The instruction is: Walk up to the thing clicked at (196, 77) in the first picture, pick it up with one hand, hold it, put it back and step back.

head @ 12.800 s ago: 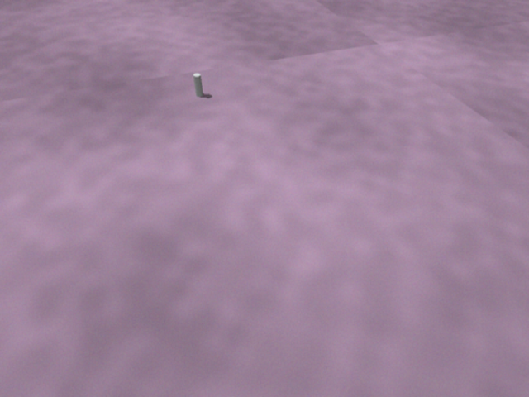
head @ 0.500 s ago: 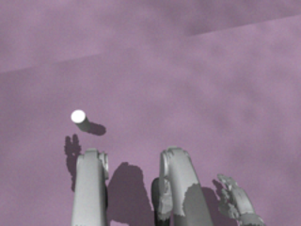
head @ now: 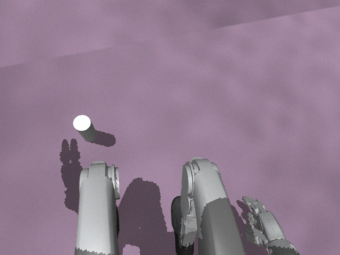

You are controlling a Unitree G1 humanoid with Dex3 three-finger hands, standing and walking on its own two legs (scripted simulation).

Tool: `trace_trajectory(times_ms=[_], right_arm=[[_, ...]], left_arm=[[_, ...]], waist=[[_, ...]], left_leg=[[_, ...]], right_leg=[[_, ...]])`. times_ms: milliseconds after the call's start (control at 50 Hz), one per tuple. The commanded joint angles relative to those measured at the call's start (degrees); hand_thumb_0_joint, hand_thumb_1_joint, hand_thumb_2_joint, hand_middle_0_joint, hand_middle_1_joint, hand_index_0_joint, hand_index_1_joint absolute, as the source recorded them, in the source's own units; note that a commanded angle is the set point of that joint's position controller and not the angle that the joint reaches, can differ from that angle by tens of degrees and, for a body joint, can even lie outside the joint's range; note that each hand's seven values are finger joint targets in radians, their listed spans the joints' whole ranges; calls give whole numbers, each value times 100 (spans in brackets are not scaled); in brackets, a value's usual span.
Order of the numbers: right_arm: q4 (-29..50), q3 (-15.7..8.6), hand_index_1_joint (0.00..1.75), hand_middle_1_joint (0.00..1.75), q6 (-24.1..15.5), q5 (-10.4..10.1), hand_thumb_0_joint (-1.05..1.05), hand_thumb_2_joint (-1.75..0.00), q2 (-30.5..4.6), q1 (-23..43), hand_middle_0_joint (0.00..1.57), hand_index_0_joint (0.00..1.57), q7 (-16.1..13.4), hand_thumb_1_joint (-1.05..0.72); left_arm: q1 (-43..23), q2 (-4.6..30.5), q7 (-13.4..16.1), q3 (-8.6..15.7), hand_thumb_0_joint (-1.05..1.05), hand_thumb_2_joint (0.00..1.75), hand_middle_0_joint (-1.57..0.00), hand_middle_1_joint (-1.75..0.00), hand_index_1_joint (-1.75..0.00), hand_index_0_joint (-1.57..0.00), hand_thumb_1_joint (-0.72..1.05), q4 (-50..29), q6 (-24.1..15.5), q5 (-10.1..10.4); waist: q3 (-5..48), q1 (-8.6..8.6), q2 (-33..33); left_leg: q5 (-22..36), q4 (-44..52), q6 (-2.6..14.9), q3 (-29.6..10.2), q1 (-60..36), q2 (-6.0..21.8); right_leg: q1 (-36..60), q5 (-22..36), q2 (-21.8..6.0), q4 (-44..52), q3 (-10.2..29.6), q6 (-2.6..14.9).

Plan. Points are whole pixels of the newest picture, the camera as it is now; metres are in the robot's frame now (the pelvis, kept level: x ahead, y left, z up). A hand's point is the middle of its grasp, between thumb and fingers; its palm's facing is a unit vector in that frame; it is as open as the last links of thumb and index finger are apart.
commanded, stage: go down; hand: left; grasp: from the side
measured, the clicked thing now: (86, 129) +0.46 +0.22 -0.32
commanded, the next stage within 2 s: approach in 0.28 s
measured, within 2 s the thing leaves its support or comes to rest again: neither
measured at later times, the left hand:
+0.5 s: hand out of the picture +0.39 +0.40 -0.02, palm faces +0.12 -0.99 -0.07, open 17.5 cm
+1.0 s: hand (42, 133) +0.41 +0.32 -0.22, palm faces +0.04 -1.00 +0.04, open 17.4 cm
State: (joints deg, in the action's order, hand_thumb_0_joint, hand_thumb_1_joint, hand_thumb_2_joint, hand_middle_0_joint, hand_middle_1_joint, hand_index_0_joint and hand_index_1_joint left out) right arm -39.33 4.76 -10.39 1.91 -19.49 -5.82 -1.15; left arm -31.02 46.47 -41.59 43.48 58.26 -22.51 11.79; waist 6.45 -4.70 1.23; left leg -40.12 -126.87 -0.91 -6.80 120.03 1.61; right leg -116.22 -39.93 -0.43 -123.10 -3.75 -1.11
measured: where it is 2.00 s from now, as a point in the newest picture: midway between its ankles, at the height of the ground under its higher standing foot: (146, 242)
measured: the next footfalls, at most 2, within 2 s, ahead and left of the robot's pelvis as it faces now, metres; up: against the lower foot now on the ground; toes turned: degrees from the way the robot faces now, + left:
none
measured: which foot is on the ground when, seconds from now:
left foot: down 0.00-1.00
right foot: down 0.00-1.00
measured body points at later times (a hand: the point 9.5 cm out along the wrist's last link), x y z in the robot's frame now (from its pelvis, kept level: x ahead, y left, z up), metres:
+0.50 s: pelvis -0.01 +0.00 -0.02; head +0.20 +0.08 +0.37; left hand +0.37 +0.46 -0.01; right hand +0.14 -0.27 -0.11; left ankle +0.08 +0.13 -0.36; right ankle +0.09 -0.13 -0.36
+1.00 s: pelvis -0.01 +0.01 -0.10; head +0.23 +0.13 +0.26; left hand +0.41 +0.37 -0.22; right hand +0.14 -0.27 -0.15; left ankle +0.08 +0.13 -0.36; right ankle +0.09 -0.13 -0.36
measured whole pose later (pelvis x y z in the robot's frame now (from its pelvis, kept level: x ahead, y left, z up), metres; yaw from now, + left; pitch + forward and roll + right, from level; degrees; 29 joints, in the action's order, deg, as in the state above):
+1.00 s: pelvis -0.01 +0.01 -0.10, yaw -6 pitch +21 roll -12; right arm -36.3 18.6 -7.3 11.7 -21.3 3.9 2.7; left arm -35.8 50.3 -38.0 41.6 75.6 -46.1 12.7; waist -9.4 -12.0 11.5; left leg -40.9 -147.2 -1.6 -14.9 128.4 1.2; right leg -122.2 -38.0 2.1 -138.0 -9.1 -2.4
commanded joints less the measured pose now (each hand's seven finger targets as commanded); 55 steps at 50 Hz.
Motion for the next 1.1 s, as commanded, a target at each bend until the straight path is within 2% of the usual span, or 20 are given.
trace_trajectory(times_ms=[0,80,220,340,360,380,500,560,580,600,660,700,740,760,840,860,920,980,1040,1080], right_arm=[[289,-459,30,30,-151,-35,0,-91,-1367,-799,20,20,-101,-91],[297,-423,30,30,-132,-13,0,-91,-1391,-779,20,20,-92,-91],[324,-378,30,30,-118,-11,0,-91,-1420,-708,20,20,-82,-91],[380,-327,30,30,-142,-22,0,-91,-1454,-649,20,20,-89,-91],[368,-317,30,30,-135,-15,0,-91,-1455,-714,20,20,-95,-92],[361,-306,30,30,-139,-21,0,-90,-1447,-685,20,20,-97,-89],[322,-177,30,30,-196,37,0,-90,-1539,-606,20,20,-46,-90],[369,-66,30,30,-249,104,0,-90,-1577,-538,20,20,17,-90],[354,-43,30,30,-239,134,0,-90,-1620,-549,20,20,32,-90],[362,-4,30,30,-237,166,0,-90,-1634,-461,20,20,46,-90],[364,119,30,30,-192,306,0,-90,-1714,-376,20,20,95,-90],[377,208,30,30,-133,388,0,-90,-1771,-302,20,20,132,-90],[416,280,30,30,-59,507,0,-90,-1854,-186,20,20,163,-90],[408,343,30,30,-14,550,0,-90,-1898,-159,20,20,174,-90],[414,557,30,30,142,797,0,-91,-2001,90,20,20,222,-92],[543,642,30,30,163,829,0,-91,-1948,293,20,20,249,-92],[434,784,30,30,278,982,0,-91,-2066,396,20,20,246,-92],[504,942,30,30,346,1095,0,-91,-2095,613,20,20,296,-92],[536,1106,30,30,416,1222,0,-91,-2126,688,20,20,365,-93],[622,1176,30,30,443,1268,0,-91,-2163,889,20,20,409,-94]], left_arm=[[-1127,2246,-72,355,0,8,-5,-8,-8,-4,-55,-1084,-346,216],[-1189,2379,-89,384,0,8,-5,-7,-8,-4,-55,-997,-355,186],[-1348,2642,-78,425,0,8,-5,-7,-8,-4,-55,-908,-374,151],[-1253,2648,-158,424,0,7,-5,-6,-7,-4,-55,-747,-373,231],[-1280,2687,-180,470,0,12,-7,-12,-14,-4,-57,-831,-386,254],[-1197,2732,-202,467,0,4,-8,-7,-9,-5,-59,-738,-381,243],[-1302,2123,-403,239,0,3,-7,-8,-9,-5,-58,-135,-749,496],[-1458,1947,-429,103,0,3,-7,-9,-10,-6,-55,98,-1085,605],[-1391,2052,-401,187,0,2,-8,-8,-10,-6,-56,363,-1179,598],[-1452,1990,-407,64,0,3,-7,-8,-9,-5,-55,380,-1293,583],[-1394,2045,-301,40,0,3,-7,-9,-10,-5,-53,651,-1561,523],[-1629,2350,-181,167,0,3,-7,-8,-9,-5,-55,356,-1771,440],[-1376,2326,-72,182,0,3,-7,-8,-9,-5,-53,597,-1916,379],[-1431,2555,-16,351,0,5,-6,-8,-9,-4,-52,454,-2044,361],[-1576,2665,173,367,0,5,-6,-8,-9,-4,-50,329,-2515,291],[-1653,2318,193,67,0,5,-6,-8,-9,-4,-50,231,-2622,312],[-1468,2366,372,74,0,7,-6,-9,-10,-4,-50,842,-2793,216],[-1413,1781,531,-436,0,6,-6,-10,-10,-5,-52,1334,-2946,160],[-1236,1631,777,-497,0,0,-6,-8,-8,-6,-61,1673,-3158,194],[-1366,1615,1015,-522,0,0,-7,-9,-8,-7,-61,1617,-3362,235]], waist=[[3591,164,-1411],[3592,160,-1410],[3169,145,-1420],[3191,122,-1359],[3338,109,-1347],[3255,110,-1331],[2691,-240,-1157],[2559,-385,-1057],[2544,-366,-937],[2496,-394,-1000],[2556,-380,-1145],[2692,-317,-1515],[2660,-355,-1601],[2759,-325,-1763],[2816,-547,-2195],[2769,-582,-2131],[2366,-769,-2250],[1932,-950,-2030],[1806,-1031,-1682],[1610,-1031,-1585]], left_leg=[[1207,1585,207,274,-2812,-19],[1178,1509,204,271,-2785,-21],[402,1534,243,297,-2314,-27],[458,1436,251,295,-2257,-28],[641,1371,247,301,-2316,-31],[662,1361,248,302,-2251,-29],[846,1009,216,93,-2100,4],[760,781,218,105,-1893,9],[650,708,227,95,-1788,7],[592,653,223,78,-1768,20],[810,417,169,57,-1825,47],[948,381,104,4,-2079,74],[1003,275,79,-20,-2115,107],[1162,220,50,-38,-2265,124],[1496,-31,-1,-124,-2451,185],[1392,-96,8,-172,-2456,209],[1249,-143,-32,-252,-2296,224],[926,-278,-30,-329,-2013,232],[1029,-510,-21,-406,-1790,222],[759,-570,7,-444,-1575,225]], right_leg=[[1604,1027,112,1153,-180,365],[1553,999,114,1099,-185,360],[1330,424,149,1122,-223,349],[1332,467,173,1072,-249,344],[1443,622,174,1064,-243,338],[1421,617,169,1049,-239,337],[902,788,195,708,-403,341],[955,746,230,631,-456,319],[957,648,236,608,-479,309],[899,623,248,542,-508,312],[923,809,273,324,-556,318],[855,886,270,128,-619,345],[934,941,294,38,-679,334],[963,1064,292,-60,-703,328],[1130,1373,318,-299,-788,293],[966,1280,344,-335,-814,291],[965,1251,367,-433,-936,284],[808,1123,394,-447,-1051,280],[1112,1299,432,-454,-1153,230],[1086,1129,453,-457,-1196,218]])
